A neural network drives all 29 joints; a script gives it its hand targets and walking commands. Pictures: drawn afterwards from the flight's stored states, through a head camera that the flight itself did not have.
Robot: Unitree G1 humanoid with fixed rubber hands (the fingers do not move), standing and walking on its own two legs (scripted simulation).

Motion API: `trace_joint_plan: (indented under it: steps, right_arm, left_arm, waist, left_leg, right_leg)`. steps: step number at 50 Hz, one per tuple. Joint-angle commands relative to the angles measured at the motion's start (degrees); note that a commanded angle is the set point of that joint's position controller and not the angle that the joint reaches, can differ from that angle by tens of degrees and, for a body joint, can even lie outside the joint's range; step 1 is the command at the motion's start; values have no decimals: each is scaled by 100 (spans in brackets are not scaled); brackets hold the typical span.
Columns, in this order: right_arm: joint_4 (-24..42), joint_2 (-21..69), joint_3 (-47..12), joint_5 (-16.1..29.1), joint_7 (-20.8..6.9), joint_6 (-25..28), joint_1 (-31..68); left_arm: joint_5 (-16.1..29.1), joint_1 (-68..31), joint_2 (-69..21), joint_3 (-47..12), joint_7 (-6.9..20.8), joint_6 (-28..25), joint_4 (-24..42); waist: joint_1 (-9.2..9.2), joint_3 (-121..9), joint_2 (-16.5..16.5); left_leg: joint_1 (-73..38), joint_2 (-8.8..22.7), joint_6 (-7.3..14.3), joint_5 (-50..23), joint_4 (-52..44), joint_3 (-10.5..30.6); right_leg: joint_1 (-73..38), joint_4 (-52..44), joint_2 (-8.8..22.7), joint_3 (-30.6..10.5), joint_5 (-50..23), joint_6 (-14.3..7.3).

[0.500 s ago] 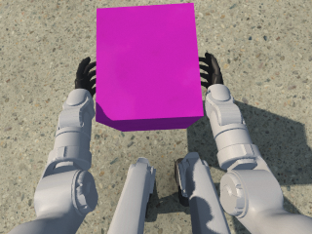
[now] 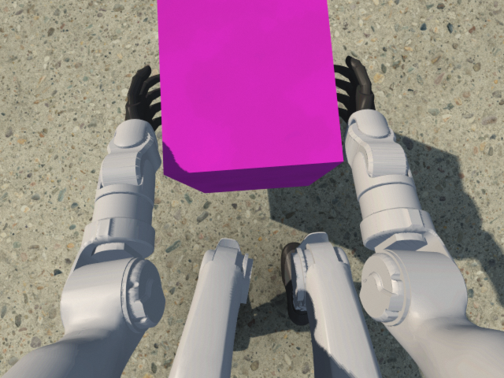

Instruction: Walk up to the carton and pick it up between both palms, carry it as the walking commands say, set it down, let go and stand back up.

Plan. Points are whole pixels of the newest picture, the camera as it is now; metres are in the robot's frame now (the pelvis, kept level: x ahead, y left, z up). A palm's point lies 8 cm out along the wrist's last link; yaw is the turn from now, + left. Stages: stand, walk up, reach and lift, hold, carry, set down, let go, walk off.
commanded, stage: set down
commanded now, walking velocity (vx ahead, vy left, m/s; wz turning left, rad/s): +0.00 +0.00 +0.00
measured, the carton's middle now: (249, 106) +0.53 +0.03 -0.21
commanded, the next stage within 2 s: none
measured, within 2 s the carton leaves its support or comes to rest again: rests again in 1.46 s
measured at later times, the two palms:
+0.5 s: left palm (163, 119) +0.50 +0.18 -0.20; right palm (342, 114) +0.52 -0.13 -0.21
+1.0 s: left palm (166, 115) +0.52 +0.19 -0.24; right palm (332, 117) +0.52 -0.13 -0.26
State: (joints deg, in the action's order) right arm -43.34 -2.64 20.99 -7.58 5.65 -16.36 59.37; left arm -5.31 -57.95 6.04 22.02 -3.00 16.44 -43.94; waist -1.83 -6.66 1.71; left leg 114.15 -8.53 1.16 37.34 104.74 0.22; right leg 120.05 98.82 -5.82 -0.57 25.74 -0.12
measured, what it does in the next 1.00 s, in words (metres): lowers itself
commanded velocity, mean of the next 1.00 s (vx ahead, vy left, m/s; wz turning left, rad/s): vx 0.00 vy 0.00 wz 0.00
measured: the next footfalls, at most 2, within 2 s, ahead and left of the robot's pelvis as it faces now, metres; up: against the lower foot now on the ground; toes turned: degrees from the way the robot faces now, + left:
none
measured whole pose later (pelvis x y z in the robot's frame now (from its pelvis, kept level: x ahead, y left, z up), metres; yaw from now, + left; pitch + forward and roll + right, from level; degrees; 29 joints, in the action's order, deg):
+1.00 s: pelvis -0.05 +0.01 -0.11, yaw +1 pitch +29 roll +0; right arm -53.6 -16.4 14.1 1.3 7.3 -17.4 87.2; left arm 3.1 -88.7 16.8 15.4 -6.9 17.2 -54.4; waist -1.4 29.9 -0.9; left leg 118.0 -9.3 2.2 38.2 127.4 -3.9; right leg 124.0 120.4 -4.8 0.0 25.2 1.0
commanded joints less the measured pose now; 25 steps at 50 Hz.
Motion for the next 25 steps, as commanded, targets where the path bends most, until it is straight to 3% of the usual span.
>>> trace_joint_plan:
  steps: [1, 3, 4, 5, 8, 9, 10, 12, 14, 15, 16, 17, 18, 21, 22, 23, 25]
  right_arm:
    - [642, 4994, -2720, 885, -1067, 413, 3836]
    - [884, 4872, -2866, 1030, -992, 424, 3990]
    - [926, 4753, -2850, 1000, -968, 443, 3996]
    - [784, 4484, -2777, 933, -926, 409, 4199]
    - [534, 4377, -2671, 889, -914, 325, 4527]
    - [735, 4185, -2670, 880, -910, 325, 4764]
    - [688, 4244, -2651, 904, -916, 299, 4920]
    - [607, 4131, -2556, 867, -950, 251, 5206]
    - [424, 4409, -2502, 864, -989, 182, 5408]
    - [270, 4333, -2387, 770, -988, 137, 5371]
    - [238, 4475, -2404, 845, -1014, 124, 5498]
    - [323, 4324, -2331, 779, -1021, 128, 5591]
    - [359, 4531, -2448, 866, -1032, 99, 5800]
    - [493, 4604, -2583, 1057, -994, 101, 6008]
    - [307, 4460, -2536, 1044, -968, 69, 5913]
    - [248, 4517, -2603, 1117, -995, 61, 6031]
    - [407, 4449, -2749, 1237, -941, 44, 6150]
  left_arm:
    - [1012, -4149, -5177, -3088, 1012, -447, 1407]
    - [1250, -4541, -4894, -3300, 918, -480, 1740]
    - [1289, -4404, -5022, -3352, 875, -443, 1602]
    - [1278, -4574, -4825, -3246, 868, -422, 1439]
    - [1199, -4770, -4806, -3049, 856, -316, 984]
    - [1174, -4774, -4718, -2921, 850, -292, 906]
    - [1126, -4833, -4805, -2869, 866, -255, 786]
    - [1070, -4939, -4734, -2651, 873, -203, 548]
    - [986, -5108, -4775, -2461, 944, -170, 351]
    - [982, -5246, -4772, -2378, 975, -148, 325]
    - [978, -5355, -4766, -2375, 1006, -154, 340]
    - [1032, -5608, -4783, -2400, 1025, -150, 497]
    - [1027, -5716, -4696, -2369, 1063, -157, 535]
    - [1149, -6026, -4552, -2439, 1137, -154, 734]
    - [1198, -6169, -4173, -2416, 1133, -178, 834]
    - [1227, -6218, -4318, -2542, 1176, -132, 678]
    - [1375, -6596, -4122, -2676, 1208, -134, 1010]
  waist:
    - [-307, -6867, -486]
    - [-199, -7363, -336]
    - [-96, -7277, -419]
    - [-64, -6973, -329]
    - [-53, -6524, -174]
    - [-64, -6640, -7]
    - [-167, -6579, -88]
    - [-147, -6448, 57]
    - [-286, -6403, 249]
    - [-199, -6268, 295]
    - [-316, -6402, 270]
    - [-147, -6416, 229]
    - [-301, -6669, 509]
    - [-392, -7088, 375]
    - [-391, -7201, 479]
    - [-329, -7206, 396]
    - [-350, -7755, 302]
  left_leg:
    - [-3458, 95, -427, -4641, -959, 471]
    - [-3651, 77, -412, -4572, -776, 456]
    - [-3733, 100, -417, -4622, -789, 488]
    - [-3387, 67, -442, -4110, -772, 444]
    - [-2964, 110, -385, -3079, -772, 376]
    - [-2992, 126, -361, -2960, -749, 415]
    - [-2848, 111, -342, -2950, -717, 351]
    - [-2720, 114, -300, -2595, -656, 332]
    - [-2274, 63, -222, -2095, -586, 175]
    - [-2081, 65, -223, -1918, -570, 144]
    - [-2097, 77, -190, -1887, -505, 126]
    - [-2053, 79, -204, -1972, -435, 140]
    - [-1995, 49, -131, -1897, -352, 87]
    - [-1789, 52, -78, -1906, -125, -66]
    - [-1651, 74, -75, -1856, -105, -71]
    - [-1714, 72, -64, -1820, -54, -83]
    - [-1857, 101, -59, -1907, 105, -145]
  right_leg:
    - [-3938, 142, -364, -81, -2523, 45]
    - [-4065, 271, -362, -57, -2556, 46]
    - [-3963, 299, -369, -16, -2429, 48]
    - [-3988, 286, -335, -24, -2205, 50]
    - [-3960, 387, -278, 11, -1657, -9]
    - [-4051, 473, -270, 84, -1563, 15]
    - [-4115, 509, -262, 41, -1614, -5]
    - [-4056, 578, -242, 112, -1334, 4]
    - [-4370, 648, -239, 110, -1272, 9]
    - [-4344, 680, -234, 131, -1207, -8]
    - [-4372, 765, -225, 106, -1165, -24]
    - [-4281, 818, -217, 153, -1242, -34]
    - [-4599, 845, -216, 130, -1308, -11]
    - [-5127, 1019, -191, 18, -1626, -31]
    - [-5264, 1124, -184, 22, -1731, -23]
    - [-5257, 1159, -185, 47, -1717, -20]
    - [-5687, 1305, -172, -36, -1938, -43]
